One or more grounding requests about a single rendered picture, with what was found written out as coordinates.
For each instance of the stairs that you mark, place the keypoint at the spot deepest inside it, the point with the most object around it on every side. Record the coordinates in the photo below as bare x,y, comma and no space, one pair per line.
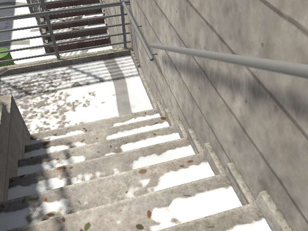
63,17
124,173

